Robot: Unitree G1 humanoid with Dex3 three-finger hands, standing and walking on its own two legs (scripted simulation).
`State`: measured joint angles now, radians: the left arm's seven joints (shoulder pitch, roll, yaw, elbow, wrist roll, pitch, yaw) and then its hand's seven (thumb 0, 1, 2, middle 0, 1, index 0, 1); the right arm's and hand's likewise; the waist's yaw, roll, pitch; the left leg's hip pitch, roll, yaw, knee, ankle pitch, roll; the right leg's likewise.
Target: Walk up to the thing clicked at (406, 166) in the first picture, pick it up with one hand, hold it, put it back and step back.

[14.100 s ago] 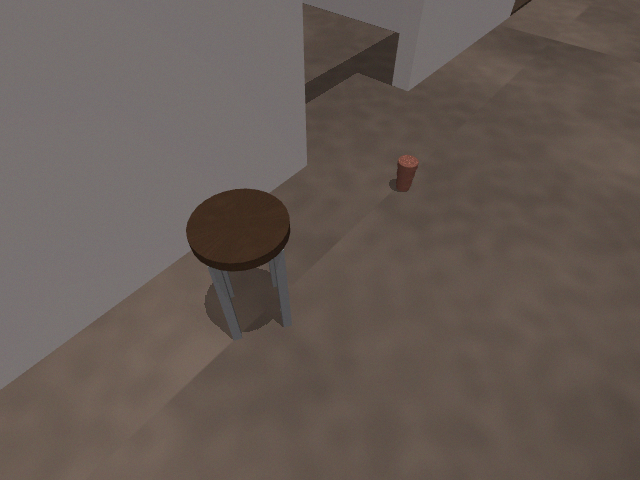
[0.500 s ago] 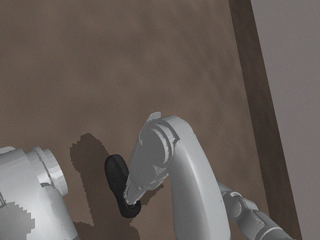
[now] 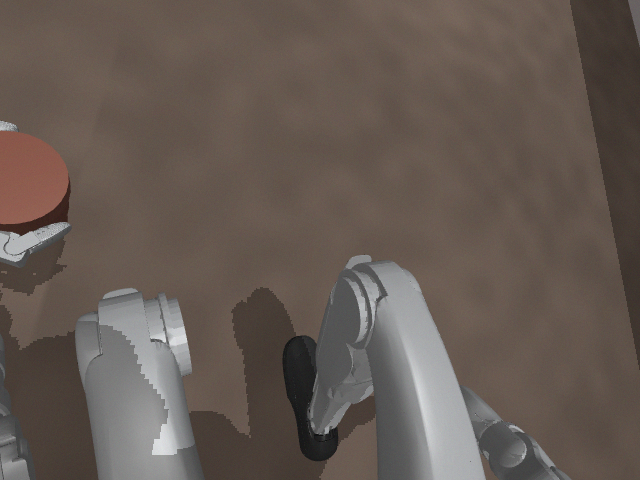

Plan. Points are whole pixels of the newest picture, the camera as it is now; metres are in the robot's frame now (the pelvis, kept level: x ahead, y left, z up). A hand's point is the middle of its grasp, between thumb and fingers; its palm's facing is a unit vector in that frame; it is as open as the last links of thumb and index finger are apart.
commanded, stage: settle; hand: left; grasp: from the side
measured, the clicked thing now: (24, 203) +0.43 +0.28 -0.13
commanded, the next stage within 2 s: lift in 1.16 s
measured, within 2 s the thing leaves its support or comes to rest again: neither
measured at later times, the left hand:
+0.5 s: hand (6, 158) +0.44 +0.28 -0.03, palm faces +0.24 -0.97 -0.08, open 11.7 cm
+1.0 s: hand (12, 154) +0.43 +0.27 +0.00, palm faces +0.24 -0.97 -0.08, open 11.7 cm
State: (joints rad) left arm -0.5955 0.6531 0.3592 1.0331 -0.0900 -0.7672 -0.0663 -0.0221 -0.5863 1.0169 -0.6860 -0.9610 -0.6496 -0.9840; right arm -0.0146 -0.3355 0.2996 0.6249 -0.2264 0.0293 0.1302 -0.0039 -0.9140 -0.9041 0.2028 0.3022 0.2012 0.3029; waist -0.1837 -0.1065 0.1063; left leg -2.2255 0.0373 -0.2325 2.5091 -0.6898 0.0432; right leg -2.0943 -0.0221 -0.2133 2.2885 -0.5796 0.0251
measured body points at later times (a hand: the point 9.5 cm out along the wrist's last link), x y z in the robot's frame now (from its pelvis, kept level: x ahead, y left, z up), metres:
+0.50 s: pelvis +0.02 -0.01 +0.03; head +0.24 +0.08 +0.41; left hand +0.42 +0.33 -0.03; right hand +0.18 -0.26 -0.09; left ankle +0.09 +0.11 -0.29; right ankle +0.14 -0.12 -0.29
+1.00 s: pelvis +0.02 -0.02 +0.05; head +0.23 +0.06 +0.44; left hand +0.41 +0.32 +0.01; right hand +0.18 -0.27 -0.07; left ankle +0.09 +0.11 -0.29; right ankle +0.14 -0.12 -0.29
